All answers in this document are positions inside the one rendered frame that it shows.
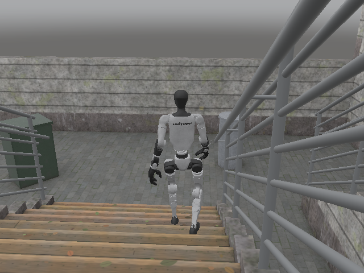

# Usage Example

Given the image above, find stairs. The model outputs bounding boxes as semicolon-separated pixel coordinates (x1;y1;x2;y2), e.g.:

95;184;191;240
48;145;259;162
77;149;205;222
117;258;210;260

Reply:
0;202;241;273

